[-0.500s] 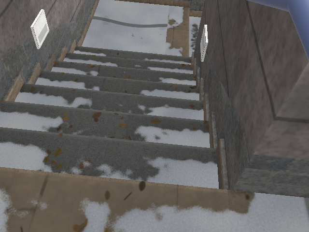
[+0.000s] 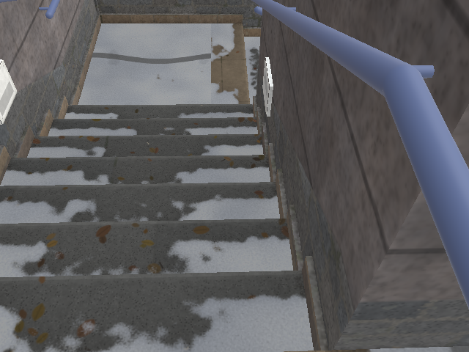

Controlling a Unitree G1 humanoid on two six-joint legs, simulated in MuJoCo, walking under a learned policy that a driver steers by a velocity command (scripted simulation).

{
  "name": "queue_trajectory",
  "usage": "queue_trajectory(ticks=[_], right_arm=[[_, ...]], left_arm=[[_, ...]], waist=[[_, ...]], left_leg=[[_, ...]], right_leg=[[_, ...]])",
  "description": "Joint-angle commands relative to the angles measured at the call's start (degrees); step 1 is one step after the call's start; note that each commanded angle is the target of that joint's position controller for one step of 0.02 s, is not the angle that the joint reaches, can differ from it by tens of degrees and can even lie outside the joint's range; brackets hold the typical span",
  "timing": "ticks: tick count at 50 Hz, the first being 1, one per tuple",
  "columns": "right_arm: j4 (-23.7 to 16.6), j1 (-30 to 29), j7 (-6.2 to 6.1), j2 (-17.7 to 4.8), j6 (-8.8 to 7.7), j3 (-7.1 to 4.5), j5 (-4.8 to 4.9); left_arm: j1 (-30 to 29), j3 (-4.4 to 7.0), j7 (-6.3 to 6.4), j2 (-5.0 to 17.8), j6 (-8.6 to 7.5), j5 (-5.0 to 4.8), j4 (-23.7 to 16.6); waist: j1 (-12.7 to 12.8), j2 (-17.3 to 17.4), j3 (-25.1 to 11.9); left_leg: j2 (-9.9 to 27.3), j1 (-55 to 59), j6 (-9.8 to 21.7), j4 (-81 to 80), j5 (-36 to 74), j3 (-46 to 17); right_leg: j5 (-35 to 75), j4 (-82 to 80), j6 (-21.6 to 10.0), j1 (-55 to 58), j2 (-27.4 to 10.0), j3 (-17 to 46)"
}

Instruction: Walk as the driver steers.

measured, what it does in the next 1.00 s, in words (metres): walks ahead, turning left: right foot, then left foot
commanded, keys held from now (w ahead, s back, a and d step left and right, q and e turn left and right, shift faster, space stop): w+q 0.06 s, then q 0.36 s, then w+q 0.54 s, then w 0.04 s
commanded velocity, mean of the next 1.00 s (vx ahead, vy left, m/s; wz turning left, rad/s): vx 0.26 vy -0.02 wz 0.49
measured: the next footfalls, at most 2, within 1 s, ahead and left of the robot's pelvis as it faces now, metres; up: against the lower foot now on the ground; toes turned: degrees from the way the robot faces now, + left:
right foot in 0.02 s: +0.14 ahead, -0.13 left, +0.00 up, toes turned -3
left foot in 0.44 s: +0.05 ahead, +0.11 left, +0.00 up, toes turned +15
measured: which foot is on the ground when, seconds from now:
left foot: down 0.00-0.02, up 0.04-0.42, down 0.44-0.98, up 1.00-1.00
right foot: up 0.00-0.00, down 0.02-0.44, up 0.46-0.96, down 0.98-1.00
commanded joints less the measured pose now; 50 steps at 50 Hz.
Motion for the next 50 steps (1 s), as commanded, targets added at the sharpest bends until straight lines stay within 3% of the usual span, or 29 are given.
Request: queue_trajectory(ticks=[1, 2, 3, 4, 5, 7, 8, 10, 11, 15, 16, 18, 19, 21, 22, 23, 24, 25, 26, 27, 28, 31, 34, 41, 42, 44, 48, 49, 50], right_arm=[[-5.8, -8.1, -0.38, -7.0, 0.57, -1.1, 2.62], [-7.9, -4.5, -0.01, -2.8, 1.46, -0.8, 0.67], [-4.9, 8.9, -0.54, -1.3, 3.7, -0.89, 1.54], [-6.4, 3.7, 0.56, -2.7, 4.09, -0.35, -0.04], [-9.5, -5.3, 1.35, -9.1, 4.35, -2.17, -0.19], [-11.1, -8.3, 2.57, -8.5, 4.36, -2.24, -2.33], [-12.2, -6.2, 2.12, -9.0, 4.75, -2.31, -2.43], [-14.7, -9.3, 2.44, -8.3, 5.08, -1.72, -1.4], [-14.9, -9.3, 2.45, -7.9, 5.61, -1.45, -0.74], [-22.0, -17.9, 3.83, -7.3, 7.31, -0.54, -1.89], [-20.5, -13.5, 4.35, -5.9, 7.3, -0.29, -1.31], [-22.2, -15.5, 4.91, -6.9, 8.33, -0.51, -0.47], [-21.5, -12.2, 4.55, -5.2, 7.73, -0.49, 0.09], [-20.2, -8.5, 4.75, -6.2, 5.96, -0.87, -0.74], [-19.1, -4.9, 4.52, -9.3, 4.97, -1.75, -1.77], [-21.4, -1.8, 4.38, -18.0, 4.2, -3.52, -1.09], [-23.1, -8.6, 3.03, -18.4, 3.88, -3.33, 1.19], [-22.9, -10.0, 1.47, -16.6, 4.39, -2.97, 0.62], [-22.2, -9.0, 1.58, -13.8, 4.7, -2.46, -0.49], [-23.2, -11.4, 1.36, -12.0, 5.31, -2.15, -0.9], [-23.8, -11.8, 1.17, -10.4, 5.19, -1.68, -0.52], [-21.7, -5.2, 1.68, -10.8, 3.38, -2.39, 0.42], [-20.2, -0.6, 3.36, -9.2, 2.96, -2.02, 0.03], [-16.2, 5.4, 2.18, -10.2, 0.52, -2.13, 0.02], [-15.3, 5.7, 2.51, -11.0, 0.12, -2.76, 1.1], [-14.7, 5.4, 2.94, -10.5, -0.08, -2.87, 0.71], [-15.1, -1.2, 3.12, -11.4, 0.27, -3.39, 1.1], [-15.3, -1.7, 3.19, -9.5, -0.05, -2.95, 1.58], [-16.4, -1.0, 2.78, -4.2, -0.62, -1.45, 2.64]], left_arm=[[18.3, 2.79, 1.7, 7.3, -3.23, 2.79, 1.0], [26.8, 4.59, 2.69, 16.7, -4.18, 2.24, 1.6], [22.8, 6.3, 3.92, 23.0, -4.26, -0.2, -1.0], [15.4, 5.42, 2.9, 17.2, -3.87, -1.59, -1.6], [3.8, 3.69, 2.53, 10.1, -3.2, -0.23, -6.9], [-1.4, 1.34, 3.68, 3.8, -2.45, -0.6, -9.8], [-2.4, 0.93, 3.59, 4.4, -0.74, -0.95, -10.6], [-1.3, 1.29, 3.84, 6.9, 0.62, 1.08, -12.4], [0.6, 1.67, 3.32, 7.5, 0.73, 1.55, -13.5], [1.8, 2.91, 3.35, 10.0, -0.58, -0.34, -14.7], [1.4, 2.9, 3.85, 9.9, 0.21, -0.32, -15.2], [-0.2, 3.2, 4.73, 11.6, 1.15, -0.14, -17.2], [3.0, 4.0, 5.33, 13.6, 1.33, -1.2, -15.3], [0.9, 3.31, 5.31, 10.7, 1.81, -1.16, -16.1], [1.9, 2.69, 4.89, 7.5, 2.44, -0.1, -16.5], [-4.6, 1.25, 4.2, 3.0, 3.04, -0.96, -21.6], [-7.7, 1.95, 4.74, 5.8, 2.71, -1.09, -22.4], [-4.9, 2.24, 4.96, 6.8, 2.71, -1.57, -20.8], [-2.0, 2.25, 3.73, 8.1, 2.36, 0.23, -19.0], [-1.0, 2.95, 3.58, 8.7, 2.22, 0.46, -18.3], [1.2, 3.33, 3.19, 9.7, 2.86, 1.36, -16.7], [-1.1, 3.35, 3.14, 8.3, 3.77, 0.06, -17.3], [-5.4, 2.58, 1.15, 7.7, 2.56, 0.84, -17.9], [-10.7, 2.73, 0.23, 8.5, 0.52, -0.33, -18.0], [-9.8, 2.11, 1.76, 7.8, 0.45, -0.49, -17.5], [-11.5, 1.71, 2.86, 8.1, -0.02, -1.09, -18.5], [0.4, 2.15, 3.79, 8.9, -1.4, -1.12, -16.9], [7.2, 3.1, 4.52, 12.1, -2.13, -0.01, -15.6], [16.0, 4.61, 4.84, 18.6, -2.73, 1.05, -14.1]], waist=[[12.6, 5.5, -6.0], [10.1, -7.2, -8.1], [5.8, -8.8, -20.4], [2.8, -13.1, -17.2], [3.9, -10.2, -4.7], [2.4, -12.4, -4.5], [0.5, -15.2, -5.0], [1.7, -14.9, -6.3], [3.1, -14.6, -8.3], [5.6, -10.3, -3.9], [5.3, -12.1, -6.1], [5.8, -8.8, -4.6], [5.4, -12.9, -7.5], [2.6, -7.6, -9.0], [1.3, 6.1, -6.3], [-2.8, 25.2, -2.2], [0.5, 16.5, 4.1], [3.5, 13.0, 2.7], [4.3, 8.3, -3.4], [4.5, 12.0, -2.2], [4.8, 12.8, -1.8], [4.1, 4.3, -2.5], [0.7, 3.1, -3.0], [-0.4, 4.9, 1.0], [-0.3, 2.4, 1.0], [-1.0, 4.6, 1.3], [7.4, 2.9, -1.9], [10.3, -1.8, -5.8], [12.2, -11.1, -13.4]], left_leg=[[-4.5, -21.0, 4.6, 23.0, 0.3, -1.4], [-9.0, -28.6, 3.1, 41.3, -20.3, -12.4], [-9.7, -27.3, 2.6, 49.3, -11.5, -23.2], [-4.3, -29.8, 3.2, 51.2, -7.8, -18.0], [-6.6, -34.4, 0.8, 54.6, -6.6, -13.9], [-4.8, -25.2, -3.1, 57.3, -6.2, -10.2], [-5.6, -20.8, -4.3, 55.1, -8.7, -5.3], [-6.6, -20.0, -4.7, 49.3, -9.0, -3.1], [-6.4, -21.4, -3.3, 47.4, -8.2, -2.8], [-2.0, -23.1, 0.2, 29.9, -7.0, -4.4], [-3.0, -18.9, -0.5, 25.8, -8.3, -2.6], [-2.3, -18.4, -0.7, 23.7, -7.8, -1.8], [-2.9, -15.8, 0.5, 18.2, -6.1, -1.1], [-6.1, -3.0, 3.1, 8.7, -1.3, 1.5], [-3.3, 1.0, 4.7, 0.4, -8.4, -7.0], [15.0, 0.3, 11.0, -15.1, -29.0, -40.8], [17.9, -10.4, 13.3, -17.2, 13.8, -42.6], [15.0, -10.4, 14.5, -9.5, 28.4, -30.6], [7.3, -7.1, 13.0, -11.1, -9.1, -26.0], [4.3, -7.1, 11.9, -12.9, -15.7, -25.6], [2.6, -7.8, 12.2, -14.8, -16.0, -24.1], [3.2, -1.6, 12.1, -13.6, -7.8, -25.7], [4.8, 5.9, 15.3, -13.4, -5.6, -27.8], [4.7, 3.1, 16.3, -13.1, -1.5, -31.7], [3.8, -0.2, 16.1, -12.3, 1.0, -30.7], [1.9, -2.1, 15.6, -11.0, 4.1, -30.4], [-1.7, -12.2, 10.5, 0.1, 16.0, -30.7], [-5.3, -18.1, 8.1, 10.6, 14.0, -26.4], [-12.0, -26.7, 5.4, 30.2, -1.7, -15.6]], right_leg=[[17.2, -12.9, 5.5, 34.1, -5.0, 3.7], [49.4, -4.7, 8.7, 35.8, -22.9, 23.5], [38.5, -6.0, -0.8, 33.7, -32.1, 32.2], [-21.1, -15.3, -4.7, 26.3, -24.1, 29.0], [-13.4, -16.0, -4.7, 17.9, -23.8, 26.2], [21.3, -12.1, -8.8, 8.0, -17.4, 8.1], [28.6, -10.2, -10.4, 4.1, -12.7, -2.4], [29.4, -9.0, -10.2, 5.8, -11.9, -4.2], [15.3, -10.2, -9.7, 8.1, -12.9, -2.6], [-11.1, -14.0, -8.6, 8.6, -19.2, 4.9], [-13.4, -13.6, -8.4, 8.1, -17.6, 3.4], [15.8, -7.2, -9.7, 9.8, -22.3, 4.2], [15.1, -6.7, -9.6, 11.8, -20.7, 2.9], [-19.4, -1.6, -3.9, 1.4, -14.9, -2.1], [-31.0, 10.6, -0.9, -8.3, -10.1, -7.8], [-37.9, 27.8, 3.4, -27.4, 0.3, -8.7], [-29.4, 31.7, 4.1, -22.7, -1.8, 2.7], [-26.2, 35.9, 3.7, -17.8, -1.9, 2.9], [-19.0, 32.3, 3.1, -16.8, -4.2, 4.5], [-17.1, 35.5, 3.4, -17.1, -2.3, 1.6], [-13.9, 36.7, 3.7, -16.7, -2.5, 1.5], [-10.1, 33.9, 3.5, -18.3, -1.5, 2.8], [-12.3, 28.6, 2.6, -24.2, -1.7, 2.3], [-9.1, 11.7, 2.1, -19.2, 0.3, 4.2], [-9.9, 11.3, 2.2, -13.6, 0.7, 4.1], [-10.5, 10.8, 1.9, -9.9, 1.5, 3.3], [-8.4, -2.0, 0.6, 15.2, 4.3, 2.9], [-12.0, -4.9, -1.4, 26.7, -1.8, 9.0], [-23.9, -7.9, -7.0, 39.4, -16.8, 28.8]])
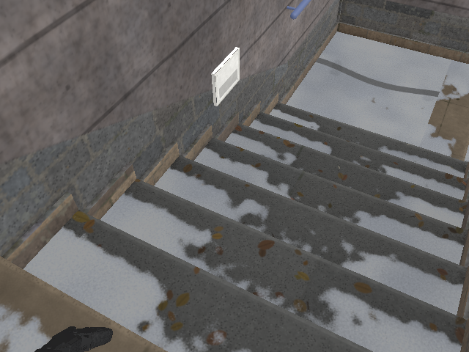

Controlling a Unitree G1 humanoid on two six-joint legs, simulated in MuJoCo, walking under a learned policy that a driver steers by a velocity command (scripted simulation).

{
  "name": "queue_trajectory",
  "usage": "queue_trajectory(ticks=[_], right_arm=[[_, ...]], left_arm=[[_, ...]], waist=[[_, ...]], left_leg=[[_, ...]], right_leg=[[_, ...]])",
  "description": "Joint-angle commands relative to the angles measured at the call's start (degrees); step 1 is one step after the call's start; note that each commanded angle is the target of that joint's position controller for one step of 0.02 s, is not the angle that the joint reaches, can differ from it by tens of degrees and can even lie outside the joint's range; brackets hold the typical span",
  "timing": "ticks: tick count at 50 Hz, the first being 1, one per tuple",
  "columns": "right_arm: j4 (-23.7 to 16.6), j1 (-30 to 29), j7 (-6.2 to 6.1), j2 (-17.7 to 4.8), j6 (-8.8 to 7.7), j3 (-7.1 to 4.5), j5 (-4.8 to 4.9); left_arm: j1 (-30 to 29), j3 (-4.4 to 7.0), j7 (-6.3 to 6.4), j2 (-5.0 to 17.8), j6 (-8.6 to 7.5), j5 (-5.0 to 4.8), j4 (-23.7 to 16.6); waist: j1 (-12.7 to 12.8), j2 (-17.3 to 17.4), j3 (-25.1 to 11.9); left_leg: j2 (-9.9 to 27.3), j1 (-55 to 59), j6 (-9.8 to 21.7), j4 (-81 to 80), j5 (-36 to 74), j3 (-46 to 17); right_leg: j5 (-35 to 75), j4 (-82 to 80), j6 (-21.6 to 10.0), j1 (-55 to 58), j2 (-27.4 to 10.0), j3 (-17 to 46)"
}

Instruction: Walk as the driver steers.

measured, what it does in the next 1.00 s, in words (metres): walks ahead: left foot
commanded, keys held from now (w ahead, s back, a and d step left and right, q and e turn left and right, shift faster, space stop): w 0.30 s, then w+e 0.26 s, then e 0.44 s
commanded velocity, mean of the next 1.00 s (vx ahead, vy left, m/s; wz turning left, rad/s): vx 0.37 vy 0.00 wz -0.17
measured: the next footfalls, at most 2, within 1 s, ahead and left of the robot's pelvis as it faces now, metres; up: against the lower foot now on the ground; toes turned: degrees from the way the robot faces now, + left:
left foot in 0.42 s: +0.36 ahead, +0.13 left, +0.00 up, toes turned +4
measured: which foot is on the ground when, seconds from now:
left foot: up 0.00-0.40, down 0.42-1.00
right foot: down 0.00-0.44, up 0.46-1.00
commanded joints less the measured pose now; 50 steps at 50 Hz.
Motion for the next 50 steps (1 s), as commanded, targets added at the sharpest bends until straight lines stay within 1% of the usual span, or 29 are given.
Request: queue_trajectory(ticks=[1, 2, 3, 4, 6, 7, 8, 10, 12, 14, 17, 19, 20, 21, 22, 23, 24, 25, 26, 28, 29, 31, 32, 34, 35, 38, 43, 47, 50], right_arm=[[-5.7, -2.4, -0.03, -3.6, -1.52, -0.13, -0.13], [-3.3, -1.8, 0.12, -4.4, -0.99, -0.79, -1.49], [-3.4, -6.8, 0.88, -4.4, -0.85, -0.97, -2.14], [-3.8, -9.1, 1.33, -3.6, -0.87, -0.68, -2.1], [-4.6, -10.7, 1.16, -3.4, -0.21, -0.25, -2.78], [-5.8, -11.2, 1.01, -2.0, 0.04, 0.71, -3.67], [-5.6, -11.9, 0.38, -2.3, -0.46, 0.97, -3.87], [-8.2, -17.2, -0.02, -3.4, -0.63, 1.25, -2.91], [-9.3, -21.1, 0.75, -0.3, 0.14, 2.36, -2.5], [-10.2, -24.1, 1.31, 0.8, -0.21, 3.26, -2.42], [-9.4, -26.2, 2.21, -1.1, 0.01, 2.41, -1.4], [-9.4, -26.6, 1.49, -2.4, 0.09, 1.79, -0.6], [-7.9, -21.3, 1.0, -3.1, -0.21, 1.23, -1.09], [-4.6, -12.5, -0.01, -5.2, -0.48, 0.46, -2.65], [-4.2, -4.2, -1.36, -10.3, -0.9, -0.72, -4.7], [-5.1, -5.5, -1.56, -14.1, -0.95, -1.25, -4.02], [-4.8, -6.5, -1.11, -10.0, -0.73, -0.55, -1.49], [-4.4, -10.6, -0.96, -8.0, -0.95, 0.27, -1.59], [-4.0, -12.9, -0.8, -5.8, -1.11, 0.84, -1.49], [-3.2, -13.4, -1.42, -4.1, -1.64, 1.43, -1.11], [-2.3, -13.4, -1.03, -4.6, -2.09, 1.21, -1.06], [-1.8, -14.1, -1.04, -5.8, -3.06, 0.84, -1.93], [-1.6, -13.6, -1.29, -5.8, -3.17, 0.73, -1.39], [-0.1, -13.4, -1.76, -6.0, -4.15, 0.49, -0.3], [0.4, -12.2, -2.37, -5.5, -4.39, 0.59, -0.38], [1.9, -9.5, -3.45, -5.4, -4.44, 0.63, -0.05], [1.9, -4.4, -4.56, -4.8, -2.86, 1.23, -1.27], [1.8, -1.0, -6.11, -5.0, -0.27, 1.1, -2.61], [2.8, -1.7, -6.46, -5.6, 1.21, 0.74, -2.01]], left_arm=[[22.3, 4.91, 0.82, 15.9, -0.64, 0.61, 2.9], [18.9, 4.24, 0.36, 11.1, -0.63, 0.48, 2.6], [15.6, 3.1, -0.14, 6.3, -0.91, 0.37, 2.4], [13.1, 2.38, -0.47, 4.6, -1.36, 0.26, 2.4], [13.3, 2.06, -0.95, 5.2, -2.26, -0.32, 4.0], [13.8, 2.64, -1.17, 7.5, -2.59, -1.39, 4.9], [16.2, 2.26, -1.02, 7.0, -3.14, -2.02, 5.6], [18.8, 2.28, -1.05, 7.2, -3.89, -2.37, 6.7], [18.5, 2.23, -0.96, 6.1, -4.2, -2.9, 7.9], [18.7, 2.3, -1.03, 7.2, -4.04, -3.37, 8.4], [22.7, 2.65, -1.3, 9.7, -2.41, -1.38, 9.5], [21.2, 3.25, -1.27, 11.3, -1.5, -1.27, 8.5], [20.7, 2.9, -1.07, 10.9, -1.15, -1.47, 8.8], [21.8, 3.05, -0.81, 11.5, -1.08, -1.92, 9.0], [22.7, 2.13, -0.66, 8.8, -1.36, -2.06, 7.4], [32.2, 0.6, -1.07, 2.5, -0.87, -2.56, 7.0], [28.1, 2.36, -0.52, 9.0, -0.13, -1.33, 8.5], [24.2, 2.8, -0.67, 9.2, -0.06, -2.14, 7.1], [23.2, 2.48, -0.79, 8.2, 0.23, -1.85, 7.2], [22.8, 2.54, -0.98, 7.0, 2.58, 0.72, 7.1], [22.8, 2.64, -0.87, 6.7, 3.39, 1.23, 7.3], [21.8, 2.95, -0.81, 6.4, 4.58, 0.65, 6.6], [22.2, 2.96, -1.28, 5.7, 4.84, 0.69, 6.6], [18.2, 3.87, -1.81, 6.1, 4.6, 0.76, 5.8], [17.0, 3.59, -2.25, 4.1, 4.91, 0.32, 5.0], [13.0, 3.86, -2.6, 4.3, 5.6, 1.28, 3.5], [3.9, 3.55, -4.18, 3.0, 6.12, 2.02, 0.2], [-1.4, 3.12, -4.64, 2.3, 5.26, 0.39, 0.0], [6.1, 3.23, -4.11, 2.7, 4.3, -0.4, 4.1]], waist=[[9.8, -16.7, -11.3], [7.9, -9.9, -3.3], [7.4, -4.5, 1.9], [6.2, -3.9, 4.4], [5.1, -7.1, 5.5], [4.4, -7.9, 6.7], [4.6, -6.5, 5.4], [5.1, -5.9, 6.4], [4.7, -8.2, 5.3], [5.3, -6.7, 2.7], [6.8, -6.7, 1.0], [5.2, -7.0, 3.3], [2.2, -6.7, 1.1], [-1.1, -3.3, -3.2], [-4.4, 3.5, -10.2], [1.3, 15.2, -15.7], [-0.4, 6.3, -10.9], [1.7, 4.8, -5.8], [3.1, 4.1, -3.2], [4.7, 4.6, -1.1], [5.6, 3.3, 0.3], [6.6, 2.4, 0.3], [7.0, 2.3, 0.2], [7.9, 3.1, 1.6], [7.6, 2.9, 2.6], [6.0, 3.5, 0.7], [1.7, 1.9, 3.2], [-1.8, 0.6, 5.7], [1.2, 0.1, 6.2]], left_leg=[[0.5, -35.1, -0.5, 31.9, -8.3, 4.9], [4.1, -37.2, -0.2, 37.7, -4.2, 3.4], [5.0, -38.4, -0.2, 39.1, 0.3, 4.2], [6.2, -36.7, -0.3, 35.9, 3.4, 3.9], [7.7, -34.6, -2.1, 32.2, 6.4, 5.2], [8.4, -34.5, -2.9, 30.0, 9.3, 5.7], [9.2, -33.4, -3.9, 28.3, 10.3, 5.5], [10.0, -34.9, -4.7, 21.8, 15.7, 8.4], [10.4, -33.7, -3.9, 15.1, 21.0, 11.8], [9.5, -24.4, -3.5, 6.7, 24.5, 15.4], [9.4, -19.0, -2.7, 5.9, 20.3, 16.4], [8.0, -15.5, -1.8, 0.2, 14.8, 16.1], [6.3, -7.9, -0.9, -3.1, 15.6, 16.0], [5.9, 3.7, 0.3, -5.0, 15.6, 16.0], [19.9, 15.7, 3.3, -7.3, 10.7, 1.6], [33.4, 23.2, 8.2, -11.8, 8.8, -19.7], [31.1, 15.0, 7.7, -13.1, 10.9, -18.4], [28.2, 9.1, 6.8, -14.5, 15.7, -9.8], [26.5, 5.2, 5.8, -16.5, 19.4, -4.6], [24.6, 0.9, 5.3, -19.0, 23.9, 1.4], [24.4, -0.9, 5.8, -18.7, 34.1, 4.5], [24.6, -2.0, 7.3, -16.7, 48.0, 9.8], [25.1, -2.5, 7.5, -15.4, 53.2, 11.9], [23.4, -2.8, 5.2, -14.0, 47.7, 15.4], [21.7, -5.5, 4.4, -14.1, 44.1, 17.5], [22.5, -3.1, 3.3, -8.3, 36.6, 18.6], [24.4, -4.4, 1.3, 4.8, 24.7, 19.8], [26.4, -3.6, 0.7, 15.7, 17.7, 17.6], [25.8, -11.1, 1.0, 28.2, 17.9, 19.1]], right_leg=[[-22.3, -15.7, -12.0, 36.1, -25.9, 44.3], [-26.4, -15.2, -13.5, 28.4, -25.1, 41.8], [-25.8, -15.9, -13.0, 23.0, -21.7, 33.5], [-18.7, -17.2, -11.4, 17.8, -19.1, 26.9], [-3.0, -20.6, -10.6, 14.9, -16.0, 19.6], [-0.7, -22.2, -11.2, 13.3, -15.7, 17.1], [3.4, -22.6, -11.4, 13.6, -16.7, 15.3], [4.1, -24.4, -10.8, 14.6, -14.3, 10.6], [18.7, -21.5, -9.0, 15.4, -11.1, 5.5], [25.7, -19.9, -7.8, 12.0, -9.5, 0.8], [21.7, -17.6, -9.4, 14.0, -12.9, 3.8], [26.7, -15.2, -9.3, 15.6, -14.1, 5.5], [36.8, -8.5, -8.2, 16.3, -12.9, 4.9], [39.5, 3.0, -7.2, 13.4, -10.6, 2.0], [19.8, 20.9, -5.8, 4.5, -7.5, -0.3], [-19.9, 37.6, -4.2, -11.1, 0.5, -1.4], [-16.1, 38.6, -5.0, -12.6, -0.9, 4.5], [-10.9, 37.0, -5.4, -11.1, -2.5, 6.7], [-8.9, 34.7, -4.9, -10.2, -4.4, 5.8], [-8.7, 33.7, -3.0, -7.8, -5.3, 3.6], [-7.7, 32.8, -2.3, -6.9, -5.0, 3.5], [-2.1, 33.8, -1.9, -7.2, -4.5, 2.5], [-0.1, 33.7, -1.5, -8.1, -4.5, 2.1], [10.3, 27.2, -1.3, -11.2, -4.8, 2.6], [15.3, 22.8, -1.3, -10.8, -4.1, 1.1], [27.4, 16.0, -1.9, -12.1, -3.5, 1.3], [38.0, 6.0, -1.8, -12.6, -2.6, -0.3], [35.6, -2.5, -2.1, -12.7, -3.6, -1.5], [29.1, -9.3, -3.1, 1.7, -2.8, -4.7]])
Over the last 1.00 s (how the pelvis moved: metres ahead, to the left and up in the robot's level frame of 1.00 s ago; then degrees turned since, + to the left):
0.16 0.07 -0.02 31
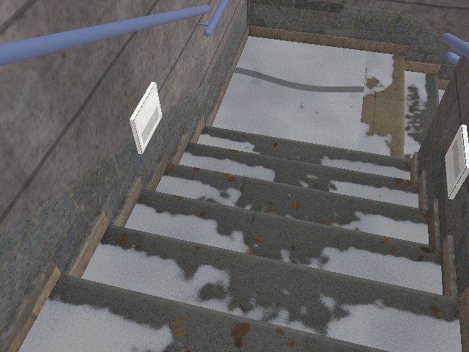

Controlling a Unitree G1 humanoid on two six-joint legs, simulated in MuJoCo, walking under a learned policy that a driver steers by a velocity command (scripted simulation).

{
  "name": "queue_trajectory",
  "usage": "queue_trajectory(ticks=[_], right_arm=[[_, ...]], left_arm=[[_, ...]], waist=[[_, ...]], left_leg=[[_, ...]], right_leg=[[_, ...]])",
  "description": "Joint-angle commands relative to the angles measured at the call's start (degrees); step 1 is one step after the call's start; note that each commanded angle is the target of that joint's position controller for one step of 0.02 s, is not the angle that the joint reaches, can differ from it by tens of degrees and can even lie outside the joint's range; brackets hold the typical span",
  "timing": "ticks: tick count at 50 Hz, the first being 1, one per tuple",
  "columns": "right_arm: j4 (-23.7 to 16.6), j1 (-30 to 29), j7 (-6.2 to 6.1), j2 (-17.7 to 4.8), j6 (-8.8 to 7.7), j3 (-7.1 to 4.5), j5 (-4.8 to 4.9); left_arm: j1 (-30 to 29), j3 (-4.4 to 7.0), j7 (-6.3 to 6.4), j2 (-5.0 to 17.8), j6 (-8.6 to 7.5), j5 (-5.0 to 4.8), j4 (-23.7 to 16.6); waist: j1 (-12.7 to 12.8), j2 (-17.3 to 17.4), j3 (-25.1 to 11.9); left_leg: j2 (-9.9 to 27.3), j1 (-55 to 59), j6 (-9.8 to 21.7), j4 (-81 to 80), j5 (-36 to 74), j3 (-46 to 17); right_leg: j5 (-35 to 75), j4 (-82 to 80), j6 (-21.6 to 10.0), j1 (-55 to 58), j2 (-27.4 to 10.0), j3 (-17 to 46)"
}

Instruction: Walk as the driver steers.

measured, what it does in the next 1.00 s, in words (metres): steps on the spot, turning right: right foot 0.15 m lower, then left foot 0.15 m higher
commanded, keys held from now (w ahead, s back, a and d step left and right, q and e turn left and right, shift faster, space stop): e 0.34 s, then w+e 0.66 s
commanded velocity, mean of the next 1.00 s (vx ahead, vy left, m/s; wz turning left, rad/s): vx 0.24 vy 0.00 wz -0.59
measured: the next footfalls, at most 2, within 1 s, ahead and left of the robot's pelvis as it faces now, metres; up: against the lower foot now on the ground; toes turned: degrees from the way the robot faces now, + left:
right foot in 0.04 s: +0.16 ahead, -0.08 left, -0.15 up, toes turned -6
left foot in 0.66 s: +0.09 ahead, +0.16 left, +0.00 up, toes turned -27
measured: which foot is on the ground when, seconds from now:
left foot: down 0.00-0.04, up 0.06-0.64, down 0.66-1.00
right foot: up 0.00-0.02, down 0.04-0.68, up 0.70-1.00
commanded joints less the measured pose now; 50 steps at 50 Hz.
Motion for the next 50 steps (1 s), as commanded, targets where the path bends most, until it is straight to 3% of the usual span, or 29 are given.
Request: queue_trajectory(ticks=[1, 2, 3, 4, 5, 6, 7, 8, 9, 10, 11, 14, 18, 24, 29, 31, 32, 33, 34, 35, 36, 37, 38, 39, 41, 42, 44, 47, 50], right_arm=[[-0.3, 2.6, -0.52, -6.6, 1.77, -1.47, 0.76], [-0.2, 2.0, -0.08, -6.9, 1.83, -1.19, 1.86], [-2.0, 4.5, 0.53, -4.5, 1.36, -1.07, 3.06], [-5.8, 1.1, 0.96, -5.7, 1.11, -0.81, 3.22], [-7.1, -5.0, 0.49, -6.8, 1.52, -0.94, 1.62], [-9.2, -7.8, -0.05, -4.6, 1.44, 0.18, 0.29], [-8.4, -10.7, -0.39, -5.6, 2.32, -0.03, -0.44], [-7.9, -10.5, -0.72, -6.8, 3.89, -0.43, -0.79], [-7.2, -10.7, -1.13, -5.7, 5.45, -0.4, -1.1], [-8.7, -12.6, -1.11, -4.0, 5.98, -0.07, -1.55], [-8.9, -12.3, -0.9, -3.6, 6.28, -0.07, -1.04], [-10.3, -14.0, -1.06, -1.1, 6.59, 0.56, -1.21], [-16.0, -22.1, -0.45, 1.1, 7.63, 1.86, -1.0], [-22.6, -26.3, 2.09, -0.6, 7.31, 2.07, -1.91], [-24.6, -24.6, 3.31, -2.5, 6.21, 1.91, -0.92], [-25.0, -22.0, 4.23, -2.5, 5.85, 2.38, -0.16], [-23.1, -14.7, 4.94, -3.6, 4.89, 1.7, 0.25], [-21.0, -3.4, 5.24, -5.0, 4.52, 1.13, 0.36], [-14.4, 17.8, 5.01, -10.0, 3.57, -0.52, -1.38], [-11.4, 21.0, 4.12, -20.4, 1.85, -3.3, -1.78], [-15.1, 7.8, 2.08, -12.3, -0.45, 0.34, 0.52], [-18.5, -9.9, 1.49, -11.5, -1.06, 0.46, -1.8], [-20.7, -20.3, 1.36, -11.1, -1.46, -0.4, -3.37], [-20.4, -26.1, 1.61, -9.6, -2.07, -0.11, -2.81], [-19.2, -25.7, 2.27, -7.9, -2.76, 0.19, -0.17], [-18.9, -23.4, 2.62, -7.4, -2.59, 0.38, 0.19], [-16.1, -13.7, 3.46, -9.7, -2.14, -0.07, -1.17], [-10.7, 2.4, 3.51, -14.7, -4.49, -2.67, -3.79], [-8.5, 8.9, 4.28, -15.0, -5.69, -3.8, -3.68]], left_arm=[[9.4, 1.31, 0.94, 3.7, -1.52, -0.31, 2.7], [19.4, 2.1, 1.2, 5.4, -2.16, 0.85, 7.6], [20.3, 3.37, 0.88, 12.1, -2.25, 0.68, 7.7], [23.6, 4.16, 0.99, 16.9, -1.77, -2.81, 4.8], [20.4, 4.13, 2.08, 16.5, -0.97, -3.98, 3.5], [14.8, 3.48, 3.87, 15.6, -0.21, -3.12, 2.5], [11.0, 1.75, 5.06, 10.5, -0.09, -2.52, 2.4], [7.3, 0.29, 5.09, 7.8, -0.41, -1.54, 1.8], [5.5, -0.27, 4.65, 7.0, -0.81, -0.44, 1.9], [5.9, -0.69, 4.8, 6.6, -1.68, -0.99, 2.6], [4.9, -1.24, 5.1, 6.5, -2.41, -1.27, 2.6], [6.1, -1.49, 5.41, 8.0, -3.58, -0.89, 1.7], [9.8, -2.65, 6.83, 6.5, -2.65, -1.0, -0.5], [13.2, -1.4, 7.9, 8.0, -2.77, -0.02, -3.8], [10.2, 0.22, 7.32, 9.6, -2.89, 0.27, -6.9], [5.4, 0.98, 6.97, 10.3, -2.88, -0.29, -8.3], [0.3, 1.71, 6.07, 11.3, -3.15, -1.2, -10.0], [-10.1, 2.13, 5.52, 11.7, -3.17, -2.29, -12.9], [-27.8, 2.17, 5.81, 9.9, -3.62, -2.96, -18.2], [-39.9, -1.01, 5.97, 2.8, -4.72, -2.78, -22.7], [-36.6, -1.9, 5.54, -0.6, -7.3, -0.86, -24.9], [-21.2, -1.94, 5.11, -1.8, -6.8, -0.74, -19.8], [-8.7, 0.27, 4.83, 4.5, -5.48, 0.16, -14.9], [-0.7, 2.76, 3.85, 9.9, -3.85, 0.22, -10.9], [6.9, 4.18, 1.62, 12.9, 0.78, 0.32, -6.7], [6.2, 3.22, 1.34, 11.1, 1.86, -0.07, -6.0], [-1.3, 0.71, 0.37, 6.7, 2.06, -1.03, -7.5], [-13.9, 0.39, 1.58, 7.2, 0.5, -0.04, -10.5], [-21.7, 1.57, 4.3, 9.9, -0.63, 0.5, -13.0]], waist=[[4.9, 3.2, 0.0], [9.9, -1.4, -5.1], [8.2, -14.5, -10.9], [12.5, -9.5, -23.0], [13.0, -0.2, -24.5], [10.9, -0.8, -21.2], [8.9, 1.3, -14.6], [6.2, 3.1, -9.9], [5.0, 2.6, -7.2], [4.3, 3.6, -5.0], [2.9, 5.2, -4.6], [3.8, 1.7, -7.5], [7.0, -0.9, -7.9], [9.2, -3.6, -9.8], [8.5, -4.2, -10.1], [5.8, -5.1, -9.9], [3.4, -9.3, -12.2], [-5.1, -9.8, -11.3], [-19.3, 0.6, -4.2], [-24.9, 31.8, 14.4], [-12.4, 24.5, 23.7], [2.1, 19.9, 17.7], [10.0, 16.7, 9.4], [15.4, 13.8, 2.2], [18.0, 6.2, -4.9], [16.1, 1.9, -3.7], [9.5, -1.5, 0.8], [-1.0, 2.8, 3.8], [-6.5, 8.3, 0.7]], left_leg=[[10.8, -4.7, 6.1, 8.0, 42.3, -9.9], [7.4, -13.4, 5.8, 23.4, 37.1, -6.3], [-2.1, -35.9, 1.6, 52.7, -7.5, -2.3], [-2.1, -45.3, -0.7, 63.2, -7.5, -11.4], [-1.6, -48.8, -1.5, 65.1, -2.0, -14.9], [-1.8, -53.0, -1.6, 63.6, 6.0, -17.7], [-0.5, -51.2, -1.8, 59.1, 11.1, -19.2], [0.2, -43.9, -1.2, 50.9, 18.1, -20.8], [-1.6, -39.2, -0.8, 50.5, 19.7, -19.0], [-2.7, -40.4, -0.9, 51.2, 23.6, -20.5], [-2.8, -41.0, -1.6, 46.7, 30.8, -20.7], [-5.6, -45.7, -3.4, 52.0, 31.7, -20.5], [-8.3, -54.0, -6.6, 50.5, 31.7, -20.2], [-9.0, -54.0, -7.9, 43.7, 26.3, -21.8], [-9.1, -39.4, -6.4, 31.8, 25.2, -20.6], [-7.8, -25.7, -4.7, 19.6, 24.4, -20.3], [-8.6, -7.3, -1.3, 24.6, 19.8, -18.3], [-7.6, 13.1, 2.3, 14.9, 14.0, -19.6], [-5.1, 34.5, 3.1, -1.6, 4.0, -27.2], [8.9, 13.8, 3.6, -43.9, -33.5, -61.2], [10.4, -9.2, 5.7, -53.6, -27.7, -78.8], [11.8, -20.9, 8.0, -54.5, -31.6, -76.7], [10.5, -30.6, 9.2, -50.3, -23.1, -67.2], [9.5, -36.7, 9.7, -43.6, -11.6, -55.4], [7.8, -36.8, 7.4, -34.4, 1.5, -39.5], [7.8, -31.0, 6.4, -30.3, 1.7, -37.0], [6.1, -20.3, 3.8, -30.7, 5.2, -30.8], [8.2, 3.4, 4.8, -32.7, 7.1, -32.2], [11.5, 20.7, 4.2, -32.4, 14.7, -32.2]], right_leg=[[-2.6, -6.9, -1.7, 11.8, 2.1, -4.3], [0.3, -6.2, -2.6, 29.0, 3.7, -5.4], [42.7, 12.5, -8.2, 48.5, -8.7, 5.9], [49.4, 12.4, -17.8, 55.5, -20.5, 24.1], [32.8, 4.1, -20.9, 51.1, -23.9, 27.9], [2.6, -4.1, -24.6, 42.2, -27.4, 32.9], [-11.4, -7.2, -23.2, 31.3, -24.1, 31.7], [-23.1, -8.7, -20.7, 17.9, -20.0, 28.6], [-25.0, -9.1, -18.9, 8.3, -16.6, 26.5], [-29.2, -7.7, -17.0, 3.8, -13.7, 26.6], [-32.2, -6.7, -14.8, 1.0, -9.5, 24.0], [-25.5, -2.5, -14.0, 2.4, -6.6, 25.9], [-43.5, -2.5, -13.3, 6.5, -3.2, 31.0], [-62.9, -8.3, -13.8, 15.0, -4.4, 40.6], [-61.2, -11.0, -13.2, 11.6, -2.8, 39.2], [-60.0, -12.9, -10.4, 4.0, -1.5, 35.6], [-55.9, -15.2, -10.5, -8.6, -3.2, 32.3], [-55.5, -13.5, -6.3, -25.8, -0.4, 26.5], [-66.8, 4.2, 0.0, -59.2, 8.1, 16.7], [-66.8, 32.4, 2.1, -72.3, 20.8, 6.7], [-57.3, 38.0, 1.4, -66.5, 14.0, 22.9], [-46.8, 42.9, 2.0, -53.1, 13.4, 23.6], [-35.3, 46.2, 3.5, -34.4, 11.7, 20.5], [-22.3, 50.2, 5.0, -18.3, 10.1, 16.6], [-11.3, 56.4, 7.2, -3.6, 7.6, 10.2], [-11.2, 57.5, 6.9, -8.0, 7.0, 9.3], [-13.1, 50.2, 5.8, -15.6, 7.5, 6.3], [-20.8, 41.9, 6.0, -33.1, 6.9, 8.1], [-28.7, 36.8, 5.5, -42.9, 4.7, 10.2]])
Over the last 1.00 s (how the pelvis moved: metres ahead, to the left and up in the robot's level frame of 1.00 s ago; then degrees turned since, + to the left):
0.42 0.03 -0.08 -14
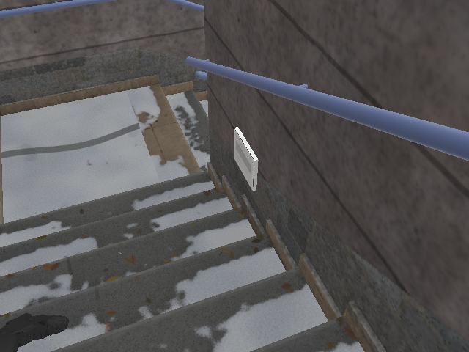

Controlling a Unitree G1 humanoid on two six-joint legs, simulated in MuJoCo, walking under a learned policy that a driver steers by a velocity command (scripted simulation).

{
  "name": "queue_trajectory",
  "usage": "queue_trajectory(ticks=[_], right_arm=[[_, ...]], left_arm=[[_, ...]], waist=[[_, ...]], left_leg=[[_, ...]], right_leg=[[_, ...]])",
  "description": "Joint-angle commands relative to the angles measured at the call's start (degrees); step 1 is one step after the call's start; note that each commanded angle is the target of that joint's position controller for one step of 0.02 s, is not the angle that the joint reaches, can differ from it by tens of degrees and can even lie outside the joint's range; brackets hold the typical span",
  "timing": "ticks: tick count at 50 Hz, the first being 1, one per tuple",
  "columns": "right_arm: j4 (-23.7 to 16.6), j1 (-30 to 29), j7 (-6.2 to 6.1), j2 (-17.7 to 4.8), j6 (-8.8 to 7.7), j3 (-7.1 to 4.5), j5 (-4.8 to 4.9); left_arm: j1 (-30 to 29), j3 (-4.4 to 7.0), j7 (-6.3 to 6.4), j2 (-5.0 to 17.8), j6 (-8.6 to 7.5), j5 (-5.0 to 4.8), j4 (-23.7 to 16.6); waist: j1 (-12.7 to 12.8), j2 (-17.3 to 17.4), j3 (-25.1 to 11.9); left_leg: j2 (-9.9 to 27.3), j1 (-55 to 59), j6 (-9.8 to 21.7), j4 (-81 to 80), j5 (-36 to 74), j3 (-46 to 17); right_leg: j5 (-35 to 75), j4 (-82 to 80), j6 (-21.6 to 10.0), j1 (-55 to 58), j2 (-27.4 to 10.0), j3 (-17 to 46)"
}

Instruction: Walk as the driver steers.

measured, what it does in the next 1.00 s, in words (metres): goes down: right foot 0.15 m lower, then left foot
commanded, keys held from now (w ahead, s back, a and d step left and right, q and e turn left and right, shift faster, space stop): w+e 0.12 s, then q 0.88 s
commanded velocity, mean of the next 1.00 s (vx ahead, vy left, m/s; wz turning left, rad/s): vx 0.16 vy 0.01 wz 0.18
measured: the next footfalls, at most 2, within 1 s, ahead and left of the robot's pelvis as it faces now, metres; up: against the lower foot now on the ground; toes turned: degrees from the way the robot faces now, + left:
right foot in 0.22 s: +0.18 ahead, -0.16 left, -0.15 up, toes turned -12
left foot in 0.78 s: +0.27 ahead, +0.07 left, -0.15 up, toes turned +11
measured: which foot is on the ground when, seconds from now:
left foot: down 0.00-0.20, up 0.22-0.76, down 0.78-1.00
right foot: up 0.00-0.20, down 0.22-0.78, up 0.80-1.00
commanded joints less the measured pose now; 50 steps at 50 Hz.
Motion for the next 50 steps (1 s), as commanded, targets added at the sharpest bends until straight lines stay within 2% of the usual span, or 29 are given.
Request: queue_trajectory(ticks=[1, 3, 6, 8, 10, 11, 12, 13, 14, 15, 16, 17, 18, 19, 22, 26, 30, 35, 37, 38, 39, 40, 41, 42, 43, 44, 46, 48, 50], right_arm=[[0.7, 9.1, -0.21, -8.1, -1.22, -3.68, -0.26], [0.8, 6.6, -0.42, -5.6, -0.78, -3.3, -0.17], [-0.8, -5.0, -0.93, -4.3, -1.65, -2.74, 2.15], [1.1, -3.3, -1.57, -3.2, -0.79, -2.47, 4.07], [4.3, -0.1, -1.85, -2.9, 0.74, -2.45, 5.57], [4.5, -2.8, -1.35, -4.9, 1.74, -3.23, 6.05], [3.2, 1.4, -1.28, -0.5, 1.57, -2.15, 7.39], [4.3, 6.5, -0.93, 0.0, 1.23, -1.56, 7.34], [5.6, 5.9, -0.63, -0.4, 1.18, -1.8, 4.85], [8.0, 6.2, -0.7, -1.8, 2.22, -2.2, 2.15], [7.2, 5.1, -1.32, -2.0, 4.82, -2.34, -0.42], [7.1, 3.7, -1.44, -3.8, 6.33, -2.73, -0.72], [6.4, 0.0, -1.25, -4.9, 7.38, -3.12, -0.47], [5.0, -2.1, -0.78, -3.4, 7.66, -2.82, 1.04], [3.8, -6.9, 0.28, -1.7, 7.96, -2.33, 1.89], [1.8, -11.0, 1.2, -1.0, 9.83, -2.65, 0.91], [-0.2, -15.2, 2.67, -0.5, 10.5, -2.93, 1.38], [-4.1, -19.7, 1.51, 0.4, 10.66, -2.42, 1.3], [-2.7, -12.8, 0.97, 1.6, 10.16, -1.96, 2.1], [-0.6, -3.5, 0.69, 0.2, 9.79, -2.65, 2.98], [1.8, 4.9, -0.44, -2.5, 8.99, -3.89, 2.94], [1.7, -0.7, -0.73, -6.5, 8.38, -4.26, 5.5], [-0.2, -0.3, -0.14, -12.2, 6.26, -4.59, 7.61], [-2.8, -5.6, 0.34, -15.5, 5.9, -5.65, 6.77], [-5.0, -12.7, 0.41, -11.2, 6.3, -4.49, 5.32], [-5.7, -16.9, 0.19, -8.4, 6.52, -3.42, 4.53], [-6.2, -17.4, -0.26, -6.6, 6.45, -3.11, 4.06], [-5.8, -15.1, 0.14, -4.9, 6.42, -2.38, 4.27], [-5.9, -12.8, -0.17, -5.7, 6.99, -2.8, 5.47]], left_arm=[[-17.7, -0.03, 1.22, 2.8, -2.03, 0.51, -7.2], [-18.8, -0.59, -1.06, 0.3, -2.63, -0.47, -6.7], [-4.1, -1.15, -5.43, -1.6, -2.1, -2.82, 0.2], [0.1, -1.2, -4.74, -1.1, -1.36, -1.55, 3.9], [8.9, 0.21, -3.12, 1.7, -2.45, 1.29, 9.7], [16.4, 1.04, -2.46, 4.0, -4.01, 2.6, 12.1], [23.1, 0.75, -1.24, 7.1, -6.37, 2.65, 12.8], [22.8, 0.5, -0.38, 5.3, -7.01, 1.38, 12.9], [16.6, 0.15, 1.2, 3.3, -7.46, 0.52, 12.3], [12.1, -0.95, 1.81, -0.1, -7.96, 0.24, 12.0], [10.6, 0.35, 3.01, 3.2, -8.85, -1.51, 11.8], [10.6, -0.07, 3.78, 1.3, -9.04, -2.65, 12.4], [13.8, -1.08, 3.52, -1.0, -9.57, -3.15, 13.2], [12.5, -0.89, 3.31, -0.4, -9.88, -2.83, 13.5], [11.0, -1.28, 3.46, -1.8, -8.82, -1.52, 13.8], [15.9, -0.96, 4.14, -1.7, -8.14, -1.88, 15.2], [20.4, -0.85, 4.07, -1.2, -7.03, -0.52, 14.3], [19.3, -1.17, 4.41, 0.6, -5.17, -0.14, 11.8], [13.0, -0.93, 3.88, 2.3, -4.91, -0.88, 9.4], [7.6, -0.71, 3.23, 3.3, -4.88, -1.57, 8.2], [-1.1, 0.23, 2.45, 5.6, -4.84, -3.33, 5.3], [-0.7, -0.85, 2.39, -0.7, -3.64, -2.51, 5.0], [4.4, -1.68, 3.87, -2.2, -3.5, -0.23, -1.7], [8.9, -2.92, 5.17, -4.3, -2.53, 1.14, -0.2], [8.8, -1.79, 6.09, -0.2, -2.16, 0.34, 2.6], [9.2, -0.94, 6.5, 1.4, -1.42, 0.55, 3.9], [13.8, -0.95, 4.86, 0.7, -0.15, 1.01, 6.2], [10.7, -0.88, 3.91, 0.0, -0.13, 0.06, 5.8], [6.3, -1.45, 3.2, -1.2, -0.87, -0.33, 4.2]], waist=[[-7.9, 6.5, 7.4], [-6.5, 6.0, 8.3], [2.3, 6.7, 5.2], [3.7, 4.0, 5.5], [6.8, -4.6, 5.8], [12.3, -7.9, 4.4], [10.9, -10.1, -2.4], [8.9, -4.4, -5.6], [6.3, -3.5, -2.4], [4.1, -2.4, -4.1], [3.1, -4.5, -9.5], [2.7, -3.0, -10.1], [4.1, 0.2, -7.0], [2.8, -0.6, -4.1], [1.6, -4.2, -2.0], [3.3, -5.7, 0.5], [6.3, -5.8, 2.4], [7.4, -7.1, 4.2], [2.1, -6.5, 2.4], [-3.3, -8.4, -0.5], [-11.3, -5.1, -1.8], [-7.2, 11.9, 8.7], [0.9, 15.0, 2.6], [4.2, 10.1, -4.4], [6.7, 4.5, 3.9], [8.9, 4.3, 6.7], [9.6, 8.0, 1.5], [8.4, 3.3, -1.7], [6.8, 2.8, -1.9]], left_leg=[[10.5, 24.1, 4.1, -15.7, -0.8, -19.6], [8.7, 14.2, 5.1, -16.3, -2.1, -13.8], [6.7, -6.2, 5.1, -12.1, -0.9, -6.7], [5.8, -10.1, 5.7, -6.0, 0.9, -6.1], [-2.5, -12.0, 4.8, 14.4, -2.7, -0.7], [-5.0, -19.5, 4.5, 35.4, -13.1, -2.4], [-6.2, -30.6, 5.3, 44.6, -19.7, -12.8], [-5.6, -37.2, 5.5, 33.4, -6.9, -19.4], [-4.5, -33.5, 3.0, 22.2, 4.2, -19.5], [-4.3, -27.0, 1.7, 18.3, 9.1, -19.5], [-4.4, -24.2, 0.8, 21.9, 12.0, -18.5], [-3.8, -22.8, -0.1, 25.7, 11.0, -17.0], [-3.9, -20.6, -0.5, 26.4, 10.3, -16.9], [-3.2, -20.0, -0.5, 24.3, 12.2, -16.4], [-4.4, -16.6, 0.3, 26.3, 20.3, -11.4], [-6.3, -24.8, 2.3, 29.1, 22.5, -10.4], [-6.5, -30.1, 3.0, 29.0, 22.5, -10.3], [-5.3, -24.2, 2.3, 20.2, 20.7, -5.3], [-6.6, -4.2, 3.4, 10.0, 17.2, -2.7], [-8.9, 8.3, 4.3, 7.1, 16.5, -0.6], [-7.0, 22.4, 7.1, -2.9, 21.0, -5.7], [-2.4, 14.4, 9.5, -11.5, 57.9, -18.2], [10.7, 11.8, 16.8, -16.3, 92.7, -43.7], [16.7, 7.4, 20.5, -22.8, 69.2, -51.9], [13.8, -3.2, 19.7, -23.0, 54.2, -46.7], [9.9, -6.3, 17.3, -18.7, 53.2, -38.8], [7.2, -7.8, 17.6, -15.5, 56.1, -32.3], [5.8, -9.0, 16.1, -14.6, 52.1, -30.7], [5.0, -6.9, 15.8, -16.1, 52.2, -30.7]], right_leg=[[-1.3, -13.1, -0.4, -27.7, -3.0, 3.2], [10.4, -25.7, 0.2, -14.9, -3.3, -4.7], [28.8, -34.8, -2.0, 19.3, -5.8, -7.4], [25.1, -40.7, -3.3, 31.1, -6.1, -7.7], [26.6, -55.2, -4.0, 43.9, -5.5, -7.9], [31.9, -54.3, -7.9, 52.2, -12.5, -1.0], [63.6, -34.8, -9.2, 64.3, -21.6, 1.5], [60.2, -34.2, -10.5, 67.9, -25.7, 3.7], [56.3, -38.1, -10.7, 59.3, -24.1, 1.6], [53.1, -40.5, -12.3, 54.5, -23.7, 2.0], [45.5, -40.7, -20.6, 50.3, -30.4, 10.7], [48.2, -43.4, -22.7, 46.3, -32.5, 12.0], [59.0, -43.6, -21.8, 42.2, -30.2, 7.2], [60.0, -44.7, -20.6, 38.2, -29.5, 3.7], [55.1, -44.7, -17.9, 31.1, -23.1, -5.1], [46.9, -40.9, -14.9, 38.6, -22.6, -7.7], [37.4, -36.9, -14.0, 42.4, -23.5, -8.4], [35.5, -29.9, -11.6, 35.5, -24.8, -12.7], [35.8, -23.3, -8.6, 22.5, -23.5, -18.7], [35.2, -14.2, -7.7, 14.5, -22.2, -19.2], [19.6, 2.5, -6.5, 1.4, -20.3, -18.0], [-30.5, 22.0, -6.0, -9.0, -8.7, -18.2], [-32.8, 20.7, -4.2, -12.8, -6.0, -8.5], [-29.2, 18.3, -2.2, -6.1, -6.3, -3.6], [-24.9, 14.2, -1.8, -3.9, -6.5, -3.4], [-22.5, 8.5, -1.6, -2.7, -7.3, -3.5], [-15.8, 3.9, -2.5, 4.4, -6.2, -3.8], [-8.5, 3.7, -3.7, 7.7, -4.7, -6.0], [-7.2, 2.7, -3.7, 6.7, -4.3, -5.6]])
Over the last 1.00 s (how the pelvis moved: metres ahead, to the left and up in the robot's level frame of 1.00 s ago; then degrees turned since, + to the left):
0.04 0.05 0.06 -36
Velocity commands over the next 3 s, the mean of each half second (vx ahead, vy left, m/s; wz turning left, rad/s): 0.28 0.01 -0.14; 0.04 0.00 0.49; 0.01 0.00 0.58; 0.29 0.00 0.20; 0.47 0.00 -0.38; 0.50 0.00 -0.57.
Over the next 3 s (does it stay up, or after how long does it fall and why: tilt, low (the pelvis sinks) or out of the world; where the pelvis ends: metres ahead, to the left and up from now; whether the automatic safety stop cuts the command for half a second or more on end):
stays up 0.68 0.44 -0.44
